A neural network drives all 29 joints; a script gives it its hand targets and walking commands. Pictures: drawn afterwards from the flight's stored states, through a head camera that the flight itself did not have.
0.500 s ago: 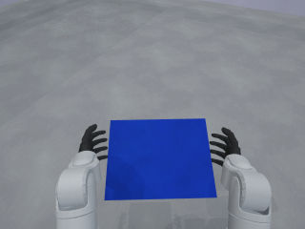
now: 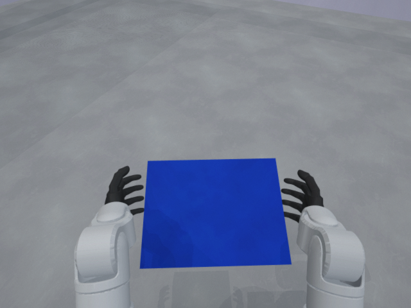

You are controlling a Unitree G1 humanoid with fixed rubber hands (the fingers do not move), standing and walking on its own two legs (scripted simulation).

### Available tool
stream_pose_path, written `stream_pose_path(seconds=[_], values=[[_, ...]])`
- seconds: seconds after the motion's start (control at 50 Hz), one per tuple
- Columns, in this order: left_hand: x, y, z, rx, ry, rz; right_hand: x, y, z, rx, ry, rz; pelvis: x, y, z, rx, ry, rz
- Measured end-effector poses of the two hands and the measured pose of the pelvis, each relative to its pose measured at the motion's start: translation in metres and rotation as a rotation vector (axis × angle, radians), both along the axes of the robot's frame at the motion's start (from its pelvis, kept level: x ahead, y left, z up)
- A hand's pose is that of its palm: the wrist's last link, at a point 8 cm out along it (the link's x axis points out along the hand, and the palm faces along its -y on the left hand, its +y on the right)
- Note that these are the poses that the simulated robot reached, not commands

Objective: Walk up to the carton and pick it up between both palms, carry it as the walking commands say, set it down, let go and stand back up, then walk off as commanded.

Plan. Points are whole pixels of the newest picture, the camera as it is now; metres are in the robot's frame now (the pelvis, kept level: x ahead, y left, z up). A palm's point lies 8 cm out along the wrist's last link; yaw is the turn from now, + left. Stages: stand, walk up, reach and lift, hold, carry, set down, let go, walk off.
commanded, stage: carry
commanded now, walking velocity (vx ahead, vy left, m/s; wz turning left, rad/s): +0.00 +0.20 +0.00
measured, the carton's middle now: (212, 215) +0.30 +0.00 +0.00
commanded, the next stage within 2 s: none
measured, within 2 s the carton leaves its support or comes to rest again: neither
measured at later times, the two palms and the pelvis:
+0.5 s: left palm (114, 209) +0.26 +0.17 +0.10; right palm (308, 216) +0.25 -0.15 +0.10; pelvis +0.00 +0.01 +0.00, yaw -1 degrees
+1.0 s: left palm (60, 217) +0.24 +0.26 +0.10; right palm (260, 227) +0.23 -0.07 +0.10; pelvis -0.02 +0.10 +0.01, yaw -2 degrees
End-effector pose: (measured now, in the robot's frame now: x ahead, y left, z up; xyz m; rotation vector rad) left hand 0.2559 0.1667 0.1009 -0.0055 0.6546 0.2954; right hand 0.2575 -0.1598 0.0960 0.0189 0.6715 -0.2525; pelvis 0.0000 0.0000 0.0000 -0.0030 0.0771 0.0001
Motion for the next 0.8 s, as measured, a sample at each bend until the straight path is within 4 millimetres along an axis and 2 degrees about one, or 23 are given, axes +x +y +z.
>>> stream_pose_path(seconds=[0.42,0.56,0.8], values=[[-0.001,-0.002,0.002,-0.002,-0.006,-0.024,-0.008,-0.002,0.003,-0.009,-0.005,-0.023,-0.002,0.003,0.001,0.0,0.006,-0.013],[0.003,0.019,-0.005,-0.022,-0.01,-0.036,-0.01,0.02,0.005,-0.03,-0.01,-0.036,-0.001,0.028,-0.002,0.024,0.004,-0.014],[-0.011,0.055,-0.003,-0.015,-0.006,-0.021,-0.017,0.056,0.001,-0.019,-0.003,-0.021,-0.011,0.06,-0.002,-0.005,0.005,-0.018]])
